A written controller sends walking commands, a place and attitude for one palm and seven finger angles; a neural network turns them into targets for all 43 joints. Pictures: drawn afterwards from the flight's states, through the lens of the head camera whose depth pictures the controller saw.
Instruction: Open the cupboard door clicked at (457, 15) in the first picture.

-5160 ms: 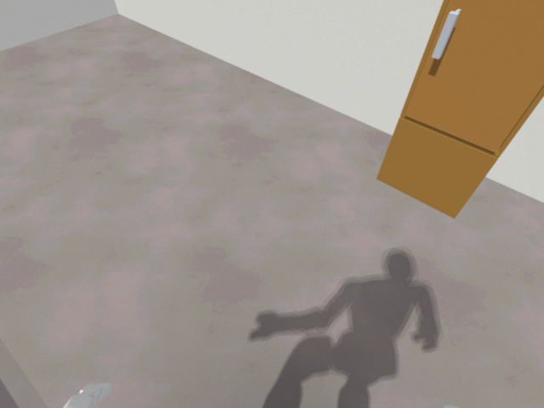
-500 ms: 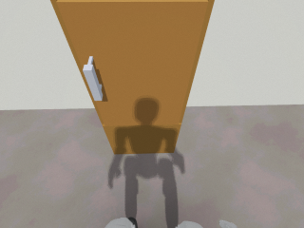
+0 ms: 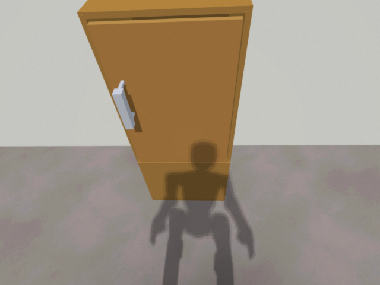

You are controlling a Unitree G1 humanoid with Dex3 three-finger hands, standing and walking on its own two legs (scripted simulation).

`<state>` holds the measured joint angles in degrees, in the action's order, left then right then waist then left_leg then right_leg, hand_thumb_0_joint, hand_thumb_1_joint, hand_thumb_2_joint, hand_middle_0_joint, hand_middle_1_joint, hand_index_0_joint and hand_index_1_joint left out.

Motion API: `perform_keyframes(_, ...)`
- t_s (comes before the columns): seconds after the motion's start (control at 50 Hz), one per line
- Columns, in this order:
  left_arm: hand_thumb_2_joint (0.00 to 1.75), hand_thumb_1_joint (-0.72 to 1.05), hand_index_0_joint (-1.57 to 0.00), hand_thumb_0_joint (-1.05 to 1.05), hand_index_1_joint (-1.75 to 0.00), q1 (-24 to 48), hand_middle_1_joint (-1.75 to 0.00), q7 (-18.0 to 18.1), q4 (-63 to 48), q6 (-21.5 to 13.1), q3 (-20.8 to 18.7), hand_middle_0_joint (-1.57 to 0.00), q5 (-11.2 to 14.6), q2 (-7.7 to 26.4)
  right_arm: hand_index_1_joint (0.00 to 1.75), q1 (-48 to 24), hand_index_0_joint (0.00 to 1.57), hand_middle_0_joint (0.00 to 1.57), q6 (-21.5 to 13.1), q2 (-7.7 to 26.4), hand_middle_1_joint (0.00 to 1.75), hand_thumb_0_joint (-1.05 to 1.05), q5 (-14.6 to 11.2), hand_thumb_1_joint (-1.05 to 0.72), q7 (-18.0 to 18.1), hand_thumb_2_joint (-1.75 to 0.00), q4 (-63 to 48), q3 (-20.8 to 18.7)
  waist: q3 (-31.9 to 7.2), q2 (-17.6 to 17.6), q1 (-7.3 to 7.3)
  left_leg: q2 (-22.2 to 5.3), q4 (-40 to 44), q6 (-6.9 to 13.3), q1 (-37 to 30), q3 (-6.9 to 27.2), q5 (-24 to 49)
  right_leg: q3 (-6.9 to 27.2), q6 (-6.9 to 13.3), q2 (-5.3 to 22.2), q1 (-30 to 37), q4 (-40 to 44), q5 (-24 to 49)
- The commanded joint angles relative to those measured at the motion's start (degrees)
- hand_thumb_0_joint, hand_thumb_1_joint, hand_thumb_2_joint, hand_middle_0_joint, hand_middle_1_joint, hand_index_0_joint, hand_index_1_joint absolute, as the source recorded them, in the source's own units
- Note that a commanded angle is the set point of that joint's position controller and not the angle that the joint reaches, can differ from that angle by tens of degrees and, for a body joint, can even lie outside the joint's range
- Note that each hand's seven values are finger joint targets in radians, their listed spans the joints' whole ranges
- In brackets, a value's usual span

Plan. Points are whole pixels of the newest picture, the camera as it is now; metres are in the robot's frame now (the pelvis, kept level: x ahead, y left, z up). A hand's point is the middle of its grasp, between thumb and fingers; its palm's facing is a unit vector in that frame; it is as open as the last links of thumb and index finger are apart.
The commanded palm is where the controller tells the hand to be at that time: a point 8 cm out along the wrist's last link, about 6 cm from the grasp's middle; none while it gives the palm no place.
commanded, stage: come to a stop and stand still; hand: left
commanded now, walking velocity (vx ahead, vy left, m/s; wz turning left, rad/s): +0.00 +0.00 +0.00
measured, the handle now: (126, 105) +0.60 +0.26 +0.00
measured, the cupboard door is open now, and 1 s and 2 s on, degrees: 0 0 0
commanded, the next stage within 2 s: look again from close up in 0.70 s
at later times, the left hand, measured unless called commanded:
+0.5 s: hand out of the picture +0.01 +0.22 -0.19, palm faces +0.03 -0.99 -0.17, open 7.4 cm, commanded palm none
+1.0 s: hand out of the picture +0.02 +0.23 -0.18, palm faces +0.01 -0.97 -0.22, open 7.3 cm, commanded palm none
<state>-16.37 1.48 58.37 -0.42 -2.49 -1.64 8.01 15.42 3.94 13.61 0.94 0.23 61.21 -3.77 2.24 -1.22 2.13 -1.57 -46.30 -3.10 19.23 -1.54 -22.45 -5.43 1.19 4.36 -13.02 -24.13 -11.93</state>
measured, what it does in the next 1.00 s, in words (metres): steps on the spot: left foot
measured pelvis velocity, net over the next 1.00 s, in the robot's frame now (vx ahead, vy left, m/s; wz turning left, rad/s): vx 0.01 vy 0.05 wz -0.01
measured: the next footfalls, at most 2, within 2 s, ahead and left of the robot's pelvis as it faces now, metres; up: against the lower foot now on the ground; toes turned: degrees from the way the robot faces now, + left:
left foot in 0.12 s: +0.01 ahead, +0.16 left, +0.00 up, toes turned +3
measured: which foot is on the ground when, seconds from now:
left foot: up 0.00-0.10, down 0.12-1.00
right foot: down 0.00-1.00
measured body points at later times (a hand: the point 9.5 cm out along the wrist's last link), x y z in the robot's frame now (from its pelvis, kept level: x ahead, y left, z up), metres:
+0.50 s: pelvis +0.01 +0.06 -0.01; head +0.02 +0.06 +0.44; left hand +0.01 +0.28 -0.17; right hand +0.04 -0.18 -0.16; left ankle -0.03 +0.16 -0.75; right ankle +0.01 -0.10 -0.75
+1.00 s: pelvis +0.01 +0.05 -0.01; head +0.02 +0.03 +0.43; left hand +0.02 +0.28 -0.17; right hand +0.00 -0.17 -0.18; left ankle -0.03 +0.16 -0.75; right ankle +0.01 -0.10 -0.75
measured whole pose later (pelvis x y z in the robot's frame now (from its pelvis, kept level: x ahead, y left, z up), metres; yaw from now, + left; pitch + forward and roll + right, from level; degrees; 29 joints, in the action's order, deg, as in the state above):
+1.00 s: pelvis +0.01 +0.05 -0.01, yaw +0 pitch -1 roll +0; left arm -14.6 1.6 63.8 -0.5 0.2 -0.7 8.6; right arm 17.6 -1.1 8.9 0.9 1.3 61.1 0.0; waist 2.6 -2.1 -0.2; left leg -1.0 -30.1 0.2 10.0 -3.5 -19.3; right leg -2.6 -2.6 4.8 -13.9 -30.8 -15.8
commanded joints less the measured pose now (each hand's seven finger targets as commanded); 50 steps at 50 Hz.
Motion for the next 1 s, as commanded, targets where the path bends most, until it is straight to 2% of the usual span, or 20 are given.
perform_keyframes(0.0, 0.9, 0.9, -0.2, 0.0, -0.3, -3.0, -0.3, 0.8, -0.2, -0.2, -2.5, -0.2, -0.3, 12.5, 0.3, -1.5, 0.2, 0.2, -2.6, 0.1, 0.3, 0.0, -0.5, -0.9, 0.1, -0.9, -4.8, 0.7, -3.8, 13.1, 0.57, 0.2, 10.6, 0.9, -0.5, -1.1, -0.3, 13.5, 7.4, 13.4, 6.9, 6.9, 13.3)
perform_keyframes(0.02, 0.9, 0.9, -0.2, 0.0, -0.3, -1.4, -0.3, 0.7, -0.2, 0.0, -2.4, -0.2, -0.1, 12.1, 0.3, 0.6, 0.2, 0.2, -2.7, -0.1, 0.3, 0.0, -0.5, -0.9, 0.2, -0.9, -3.9, 0.8, -3.6, 14.0, -0.75, 0.3, 15.3, 1.0, -4.8, -1.9, 3.1, 12.2, 6.0, 11.9, 4.1, 5.9, 10.9)
perform_keyframes(0.06, 0.9, 0.9, -0.2, 0.0, -0.3, 0.8, -0.3, 0.6, 0.1, 0.5, -1.8, -0.2, 0.6, 10.6, 0.3, 4.7, 0.2, 0.2, -3.5, 0.2, 0.3, 0.0, -0.5, -0.9, 0.5, -0.9, -1.6, 1.2, -3.7, 10.3, -2.78, -0.1, 24.7, 1.7, -14.7, -2.3, 12.0, 8.2, 2.2, 7.5, -2.7, 2.4, 3.2)
perform_keyframes(0.08, 0.9, 0.9, -0.2, 0.0, -0.3, 0.0, -0.3, 0.5, 0.0, 0.8, -1.3, -0.2, 1.0, 8.2, 0.3, 5.1, 0.2, 0.2, -4.0, 2.7, 0.3, 0.0, -0.3, -0.9, 0.7, -0.9, -1.5, 0.9, -4.1, 2.4, -2.7, -5.0, 26.8, 3.0, -17.2, 2.7, 13.4, 6.0, 0.3, 4.3, -6.3, -1.7, -1.4)
perform_keyframes(0.1, 0.9, 0.9, -0.2, 0.0, -0.3, -1.2, -0.3, 0.2, 0.1, 1.0, -0.7, -0.2, 1.1, 5.7, 0.3, 3.4, 0.2, 0.2, -4.2, 5.5, 0.3, 0.0, 0.1, -0.9, 1.0, -0.9, -2.1, 0.5, -3.0, -6.2, -1.75, -12.0, 29.9, 6.0, -13.6, 10.7, 12.9, 2.5, -1.7, 1.0, -7.5, -4.6, -6.0)
perform_keyframes(0.12, 0.9, 0.9, -0.2, 0.0, -0.3, -0.2, -0.3, 0.1, 0.2, 1.2, -0.4, -0.2, 0.8, 4.9, 0.3, 1.3, 0.2, 0.2, -3.8, 6.9, 0.3, 0.0, 0.0, -0.9, 1.2, -0.9, -3.0, 0.4, 0.1, -8.0, -1.4, -15.1, 34.0, 8.3, -5.1, 12.5, 6.3, 0.8, -2.4, 0.1, -3.8, -7.4, -9.1)
perform_keyframes(0.14, 0.9, 0.9, -0.2, 0.0, -0.3, -1.0, -0.3, 0.0, 0.3, 1.0, -0.3, -0.2, 0.6, 4.0, 0.3, -1.6, 0.2, 0.2, -3.6, 6.7, 0.3, 0.0, 0.4, -0.9, 1.2, -0.9, -3.8, 0.8, 2.4, -5.6, 0.01, -14.0, 34.9, 8.4, 0.9, 11.3, -0.5, 1.7, -2.3, 0.0, -1.8, -7.0, -8.5)
perform_keyframes(0.18, 0.9, 0.9, -0.2, 0.0, -0.3, -0.3, -0.3, -0.1, 2.3, 1.4, 0.1, -0.2, 0.2, 4.5, 0.3, -3.0, 0.2, 0.2, -4.2, 3.8, 0.3, 0.0, 0.2, -0.9, 1.6, -0.9, -2.6, 1.4, 5.1, -10.0, -0.44, -9.8, 35.8, 7.0, -0.6, 8.5, 3.5, 1.3, -2.4, 0.5, -1.4, -6.0, -3.2)
perform_keyframes(0.22, 0.9, 0.9, -0.2, 0.0, -0.3, -2.5, -0.3, -0.2, 3.8, 0.9, 0.3, -0.2, 0.5, 5.2, 0.3, -2.1, 0.2, 0.2, -4.5, 2.7, 0.3, 0.0, -0.1, -0.9, 1.9, -0.9, -2.0, 1.8, 2.8, -8.0, -0.11, -7.7, 31.8, 6.3, -4.4, 5.6, 12.2, 2.6, -2.2, 0.7, 0.3, -1.9, 1.2)
perform_keyframes(0.24, 0.9, 0.9, -0.2, 0.0, -0.3, -3.1, -0.3, -0.1, 4.4, 0.6, 0.5, -0.2, 0.5, 5.9, 0.3, -1.4, 0.2, 0.2, -4.7, 2.3, 0.3, 0.0, -0.2, -0.9, 1.9, -0.9, -1.6, 1.8, 1.2, -5.2, -0.29, -6.9, 29.8, 5.9, -6.1, 4.5, 15.9, 3.3, -2.3, 1.3, 1.7, -0.1, 4.0)
perform_keyframes(0.32, 0.9, 0.9, -0.2, 0.0, -0.3, -2.0, -0.3, 0.1, 5.5, 0.2, 0.9, -0.2, 0.6, 6.8, 0.3, 0.2, 0.2, 0.2, -5.0, 2.2, 0.3, 0.0, -0.6, -0.9, 1.7, -0.9, -0.5, 1.8, 0.2, 2.5, -1.54, -5.5, 27.0, 4.3, -9.2, 2.5, 19.2, 4.9, -2.2, 2.4, 2.1, 2.2, 8.9)
perform_keyframes(0.58, 0.9, 0.9, -0.2, 0.0, -0.3, -1.2, -0.3, 0.6, 6.5, 0.1, 1.0, -0.2, 1.0, 6.2, 0.3, 2.6, 0.2, 0.2, -5.7, 1.1, 0.3, 0.0, -0.4, -0.9, 2.1, -0.9, 2.5, 2.4, -0.6, -0.9, -1.53, -5.6, 27.2, 3.7, -10.8, 1.5, 26.3, 4.2, -2.0, 2.6, 5.6, 1.6, 12.1)
perform_keyframes(0.76, 0.9, 0.9, -0.2, 0.0, -0.3, -1.0, -0.3, 0.8, 6.5, 0.0, 1.3, -0.2, 1.1, 5.8, 0.3, 4.2, 0.2, 0.2, -5.5, -0.1, 0.3, 0.0, -0.5, -0.9, 2.1, -0.9, 3.9, 2.4, 1.9, 1.5, -1.59, -5.3, 28.0, 3.8, -9.6, 1.5, 20.9, 4.5, -1.9, 2.5, 4.9, 2.7, 10.0)
perform_keyframes(0.78, 0.9, 0.9, -0.2, 0.0, -0.3, -3.3, -0.3, 3.2, 7.2, -1.3, 1.8, -0.2, 0.5, 7.5, 0.3, 1.4, 0.2, 0.2, -6.2, 2.8, 0.3, 0.0, -1.1, -0.9, 1.4, -0.9, -0.5, 2.5, 1.5, 0.9, -1.36, -5.9, 17.2, 2.4, -6.0, 0.5, 33.7, 7.4, -0.9, 4.6, 4.2, -1.6, 27.3)
perform_keyframes(0.8, 0.9, 0.9, -0.2, 0.0, -0.3, -3.4, -0.3, 2.5, 4.8, -1.8, 1.3, -0.2, 0.8, 9.2, 0.3, 4.6, 0.2, 0.2, -6.2, 0.5, 0.3, 0.0, -0.3, -0.9, 1.1, -0.9, -1.4, 2.5, -2.2, -2.4, -2.26, -3.4, 20.3, 2.8, -5.9, 0.9, 18.8, 6.3, 0.3, 4.9, 6.2, -3.2, 17.8)
perform_keyframes(0.82, 0.9, 0.9, -0.2, 0.0, -0.3, -1.7, -0.3, 1.8, 4.5, -1.7, 1.4, -0.2, 0.9, 9.0, 0.3, 2.4, 0.2, 0.2, -6.2, -0.4, 0.3, 0.0, 0.1, -0.9, 0.8, -0.9, -1.4, 2.8, 1.6, -3.7, -1.09, -2.9, 22.5, 3.4, -3.8, 0.9, 13.8, 5.9, 0.2, 4.0, 3.9, -2.9, 11.8)
perform_keyframes(0.84, 0.9, 0.9, -0.2, 0.0, -0.3, -1.3, -0.3, 1.3, 4.2, -1.6, 1.8, -0.2, 0.8, 8.2, 0.3, 3.7, 0.2, 0.2, -6.2, -0.1, 0.3, 0.0, 0.1, -0.9, 0.8, -0.9, -1.9, 3.0, 0.4, -2.9, -1.69, -3.8, 23.5, 3.8, -4.0, 2.1, 11.9, 5.3, 0.2, 2.4, 2.5, -2.6, 2.2)
perform_keyframes(0.88, 0.9, 0.9, -0.2, 0.0, -0.3, -1.2, -0.3, 0.9, 3.6, -1.3, 1.8, -0.2, 0.8, 7.0, 0.3, 4.8, 0.2, 0.2, -6.5, 0.3, 0.3, 0.0, 0.2, -0.9, 0.9, -0.9, -2.6, 3.0, -1.7, -3.0, -1.76, -4.9, 23.5, 4.7, -5.1, 3.3, 16.0, 4.2, 0.1, 1.4, 2.7, -4.0, 1.5)
perform_keyframes(0.92, 0.9, 0.9, -0.2, 0.0, -0.3, -0.8, -0.3, 0.6, 3.2, -1.2, 1.8, -0.2, 0.7, 7.0, 0.3, 5.8, 0.2, 0.2, -6.3, 0.7, 0.3, 0.0, 0.0, -0.9, 1.1, -0.9, -3.1, 2.9, -2.2, 0.2, -2.1, -5.3, 22.8, 5.2, -5.7, 3.0, 17.4, 3.4, 0.0, 1.1, 2.9, -4.4, 2.0)
perform_keyframes(0.98, 0.9, 0.9, -0.2, 0.0, -0.3, -0.8, -0.3, 0.4, 3.2, -0.9, 1.8, -0.2, 0.9, 6.3, 0.3, 5.1, 0.2, 0.2, -6.1, 0.8, 0.3, 0.0, 0.0, -0.9, 1.3, -0.9, -3.1, 3.0, 1.1, 2.0, -2.11, -4.8, 23.5, 5.1, -5.2, 2.5, 15.0, 4.1, -0.2, 1.4, 0.8, -3.5, 2.6)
